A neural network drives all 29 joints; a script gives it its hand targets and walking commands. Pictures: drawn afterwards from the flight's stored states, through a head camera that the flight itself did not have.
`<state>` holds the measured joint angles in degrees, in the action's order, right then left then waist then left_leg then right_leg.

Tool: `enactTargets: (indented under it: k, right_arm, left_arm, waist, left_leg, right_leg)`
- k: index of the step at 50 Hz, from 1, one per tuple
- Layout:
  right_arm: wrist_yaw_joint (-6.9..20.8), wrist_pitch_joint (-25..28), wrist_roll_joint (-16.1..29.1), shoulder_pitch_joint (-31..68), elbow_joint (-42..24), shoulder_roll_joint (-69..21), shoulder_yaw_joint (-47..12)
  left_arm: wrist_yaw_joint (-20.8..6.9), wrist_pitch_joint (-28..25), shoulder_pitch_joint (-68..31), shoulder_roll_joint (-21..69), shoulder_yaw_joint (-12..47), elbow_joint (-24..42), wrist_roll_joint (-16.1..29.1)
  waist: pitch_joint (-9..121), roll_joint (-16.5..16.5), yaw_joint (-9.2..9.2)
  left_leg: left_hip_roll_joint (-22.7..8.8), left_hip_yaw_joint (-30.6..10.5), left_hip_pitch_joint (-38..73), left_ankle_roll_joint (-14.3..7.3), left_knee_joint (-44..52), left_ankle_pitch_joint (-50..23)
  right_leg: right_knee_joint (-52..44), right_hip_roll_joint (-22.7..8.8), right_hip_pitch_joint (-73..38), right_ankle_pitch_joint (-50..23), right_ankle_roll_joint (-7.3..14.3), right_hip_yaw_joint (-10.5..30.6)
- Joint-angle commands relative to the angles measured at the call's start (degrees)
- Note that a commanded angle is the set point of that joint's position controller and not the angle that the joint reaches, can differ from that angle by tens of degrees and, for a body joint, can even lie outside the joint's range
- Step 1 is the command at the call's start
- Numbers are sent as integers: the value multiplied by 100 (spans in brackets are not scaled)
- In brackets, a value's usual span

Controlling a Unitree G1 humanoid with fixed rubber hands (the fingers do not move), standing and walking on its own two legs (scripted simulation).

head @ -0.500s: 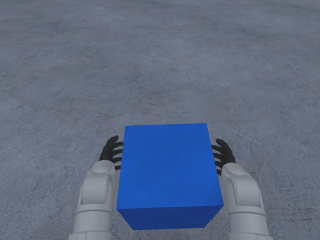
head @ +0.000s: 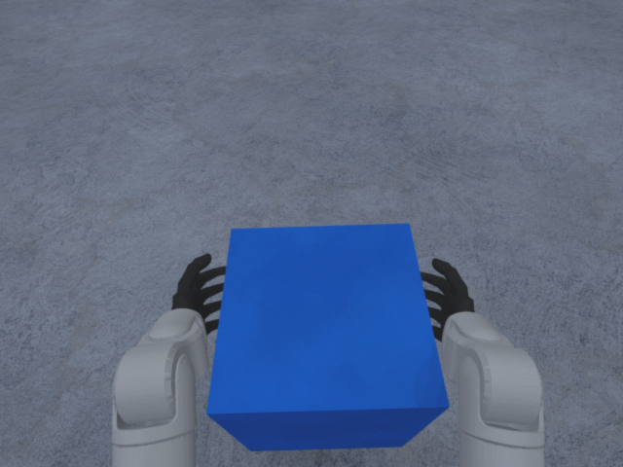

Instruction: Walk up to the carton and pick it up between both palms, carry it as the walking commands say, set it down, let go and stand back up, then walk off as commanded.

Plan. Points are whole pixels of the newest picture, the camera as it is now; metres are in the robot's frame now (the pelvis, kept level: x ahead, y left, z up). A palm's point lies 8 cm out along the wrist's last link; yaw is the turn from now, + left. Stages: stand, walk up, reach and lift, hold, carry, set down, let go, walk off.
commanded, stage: carry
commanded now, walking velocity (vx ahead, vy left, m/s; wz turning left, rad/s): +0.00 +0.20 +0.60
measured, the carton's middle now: (323, 346) +0.27 +0.00 +0.01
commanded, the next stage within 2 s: none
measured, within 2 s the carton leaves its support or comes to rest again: neither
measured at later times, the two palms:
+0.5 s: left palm out of the picture +0.15 +0.39 +0.06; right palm (226, 345) +0.25 +0.11 +0.06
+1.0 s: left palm out of the picture -0.01 +0.54 +0.10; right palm out of the picture +0.16 +0.30 +0.10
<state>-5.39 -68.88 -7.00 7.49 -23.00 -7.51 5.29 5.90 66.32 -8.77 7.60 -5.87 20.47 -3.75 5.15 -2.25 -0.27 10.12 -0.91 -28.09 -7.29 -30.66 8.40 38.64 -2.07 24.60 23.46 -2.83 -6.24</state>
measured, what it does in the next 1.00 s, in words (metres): steps to the left, turning left: left foot, then right foot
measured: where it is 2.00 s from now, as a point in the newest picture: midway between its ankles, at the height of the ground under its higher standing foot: outside the picture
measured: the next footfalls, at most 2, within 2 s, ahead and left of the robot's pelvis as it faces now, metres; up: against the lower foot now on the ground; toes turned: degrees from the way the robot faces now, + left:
left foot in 0.36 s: +0.01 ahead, +0.28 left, +0.00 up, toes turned +20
right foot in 0.68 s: +0.00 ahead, +0.13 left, +0.00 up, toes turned +14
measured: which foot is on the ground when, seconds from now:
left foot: down 0.00-0.02, up 0.04-0.34, down 0.36-0.68, up 0.70-1.00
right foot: down 0.00-0.36, up 0.38-0.66, down 0.68-1.00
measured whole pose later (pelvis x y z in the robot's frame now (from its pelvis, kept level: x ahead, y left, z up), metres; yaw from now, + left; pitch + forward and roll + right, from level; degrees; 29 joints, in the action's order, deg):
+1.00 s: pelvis -0.15 +0.27 +0.01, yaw +36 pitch +3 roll +4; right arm -6.3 -70.1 -6.2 10.9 -19.7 -7.8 6.3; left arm 4.3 67.0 -9.5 7.7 -6.8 18.9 -6.4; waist 4.0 2.1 0.9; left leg -3.2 5.1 -25.2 2.4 -41.3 21.0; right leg 35.3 -20.3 19.8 14.9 -6.7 -14.4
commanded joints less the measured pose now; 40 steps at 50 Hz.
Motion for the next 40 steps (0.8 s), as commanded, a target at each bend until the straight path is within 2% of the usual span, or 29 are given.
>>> enactTargets:
  k: [1,2,3,4,5,7,8,10,12,15,16,17,18,19,20,21,22,23,25,29,31,32,33,34,35,36,37,38,40]
  right_arm:
    - [1402,60,2272,2844,-577,-4787,-4181]
    - [1432,13,2445,3171,-866,-4795,-4380]
    - [1437,0,2405,3326,-688,-4734,-4334]
    - [1455,12,2483,3426,-737,-4796,-4300]
    - [1456,6,2553,3376,-590,-4914,-4275]
    - [1425,-23,2617,3282,-438,-4891,-4291]
    - [1411,-37,2591,3282,-424,-4861,-4299]
    - [1392,-76,2509,3229,-273,-4853,-4260]
    - [1391,-116,2467,3153,-91,-4906,-4217]
    - [1407,-145,2415,3069,165,-5006,-4128]
    - [1414,-135,2399,3008,239,-5080,-4096]
    - [1420,-105,2393,2930,291,-5142,-4043]
    - [1433,-66,2385,2939,260,-5182,-3980]
    - [1444,-47,2321,2805,358,-5110,-3861]
    - [1449,0,2205,2688,377,-5117,-3800]
    - [1440,60,2244,2775,247,-5239,-3788]
    - [1423,134,2227,2809,117,-5349,-3792]
    - [1404,214,2189,2905,-13,-5414,-3760]
    - [1358,317,2122,2926,-167,-5417,-3742]
    - [1291,321,2136,2558,-346,-5241,-3804]
    - [1306,268,2173,2564,-425,-5144,-3891]
    - [1321,241,2195,2618,-457,-5108,-3948]
    - [1336,216,2232,2714,-485,-5078,-4010]
    - [1355,188,2278,2805,-491,-5019,-4078]
    - [1386,138,2439,2972,-772,-4982,-4265]
    - [1408,148,2479,3155,-800,-5003,-4375]
    - [1431,156,2508,3283,-782,-4947,-4362]
    - [1445,149,2562,3276,-692,-5028,-4367]
    - [1442,108,2662,3189,-510,-5021,-4360]
  left_arm:
    - [-1531,152,-2074,5178,4143,214,2176]
    - [-1542,83,-1971,5126,3957,27,2014]
    - [-1551,107,-2155,5171,3890,128,2039]
    - [-1513,118,-2279,5230,3942,231,2072]
    - [-1483,131,-2386,5209,3940,330,2072]
    - [-1479,181,-2415,5122,3880,327,2018]
    - [-1486,197,-2321,5061,3815,287,2009]
    - [-1505,236,-2180,4959,3749,157,1980]
    - [-1524,268,-2203,4891,3740,79,1974]
    - [-1538,284,-2288,4892,3738,5,1956]
    - [-1542,281,-2347,4931,3759,4,1964]
    - [-1544,275,-2373,5016,3790,10,1975]
    - [-1547,264,-2420,5056,3826,-12,1999]
    - [-1552,274,-2456,5030,3863,-93,2031]
    - [-1586,283,-2773,5145,4068,110,2154]
    - [-1604,243,-3073,5343,4226,170,2300]
    - [-1627,206,-3169,5526,4348,248,2474]
    - [-1631,158,-3259,5616,4437,349,2607]
    - [-1591,69,-3213,5666,4466,519,2651]
    - [-1491,42,-2708,5442,4378,686,2460]
    - [-1489,71,-2394,5333,4259,548,2314]
    - [-1502,81,-2294,5310,4202,454,2258]
    - [-1520,84,-2201,5330,4158,351,2207]
    - [-1541,81,-2090,5331,4101,238,2155]
    - [-1559,25,-1925,5259,4025,122,2076]
    - [-1576,-8,-1984,5277,3873,121,2018]
    - [-1560,9,-2028,5366,3839,55,1988]
    - [-1541,9,-2067,5357,3849,132,1978]
    - [-1523,40,-2158,5252,3808,244,1934]
  waist:
    - [2029,690,-80]
    - [1810,2823,-113]
    - [1508,1435,-73]
    - [1460,750,-3]
    - [1344,461,48]
    - [1217,990,40]
    - [1180,1238,-4]
    - [1114,1561,-63]
    - [1107,1783,-79]
    - [1178,2207,-127]
    - [1221,2141,-86]
    - [1375,1618,-29]
    - [1462,637,84]
    - [1539,-1049,61]
    - [1725,-2251,120]
    - [1866,-1653,157]
    - [1867,-1153,151]
    - [1935,-862,130]
    - [2059,-740,104]
    - [2207,-637,105]
    - [2194,-558,88]
    - [2160,-521,80]
    - [2111,-424,20]
    - [2086,28,-76]
    - [2064,2399,-89]
    - [1624,1974,-70]
    - [1464,1085,-37]
    - [1358,588,30]
    - [1227,919,63]
  left_leg:
    - [-971,-757,-494,995,-272,431]
    - [-481,170,-1619,1058,-2841,2524]
    - [-1093,-391,-1682,876,-3817,2099]
    - [-1182,-440,-1513,900,-4044,1656]
    - [-1240,-315,-1434,951,-4116,1235]
    - [-1181,16,-1367,1138,-3630,908]
    - [-1122,202,-1245,1202,-3322,1035]
    - [-1120,498,-919,1224,-2673,1391]
    - [-1130,765,-377,1125,-1900,1459]
    - [-971,1162,334,965,-814,1216]
    - [-917,1228,696,905,-231,930]
    - [-918,1046,1359,853,405,559]
    - [-1258,575,2082,765,931,-19]
    - [-2726,-1347,2860,206,611,-2653]
    - [-3021,-1825,2863,-521,417,-4604]
    - [-2744,-1434,2940,-572,195,-4762]
    - [-2512,-1024,2740,-467,60,-4305]
    - [-2250,-725,2600,-377,-9,-3598]
    - [-2069,-537,2163,-470,7,-2813]
    - [-2225,-1329,1856,-647,422,-2007]
    - [-2188,-1557,1622,-551,536,-1790]
    - [-2112,-1576,1402,-428,575,-1601]
    - [-1910,-1434,951,-159,508,-1187]
    - [-1552,-1109,-53,324,101,-155]
    - [-660,-20,-1449,823,-1994,2015]
    - [-1053,-130,-1773,775,-3483,2261]
    - [-1207,-443,-1534,778,-4047,1864]
    - [-1286,-353,-1466,862,-4300,1444]
    - [-1318,-75,-1410,1067,-4017,966]
  right_leg:
    - [-2358,-1691,-3199,-833,374,1431]
    - [-2225,-3874,-2697,-2598,1509,3349]
    - [-2091,-3562,-2287,-3555,1606,2499]
    - [-1874,-3045,-2024,-3345,1333,1815]
    - [-1763,-2610,-1876,-3205,1000,1194]
    - [-1481,-2021,-1891,-3371,682,285]
    - [-1377,-1938,-1918,-3631,643,87]
    - [-1223,-1996,-1819,-4036,648,-117]
    - [-1138,-2093,-1609,-4094,567,-325]
    - [-978,-2284,-1560,-3767,246,-402]
    - [-747,-2296,-1502,-3567,86,-449]
    - [-141,-2103,-1259,-3158,-125,-598]
    - [834,-1793,-528,-1848,-272,-691]
    - [2026,-971,1179,1643,-541,-810]
    - [2966,-746,1719,2474,-511,-264]
    - [3386,-794,1770,2205,-408,112]
    - [3419,-810,1747,1711,-345,159]
    - [3351,-834,1627,1126,-324,200]
    - [2950,-731,1294,528,-296,85]
    - [1789,-330,649,382,-69,12]
    - [966,-107,-3,260,88,38]
    - [401,-48,-468,113,129,8]
    - [-585,-124,-1239,-314,154,-11]
    - [-1768,-829,-2514,-841,252,556]
    - [-2121,-3395,-3120,-2024,1082,3006]
    - [-2131,-3789,-2418,-3152,1569,2809]
    - [-1914,-3243,-2049,-3275,1447,2126]
    - [-1795,-2823,-1881,-3100,1131,1416]
    - [-1539,-2185,-1867,-3237,706,314]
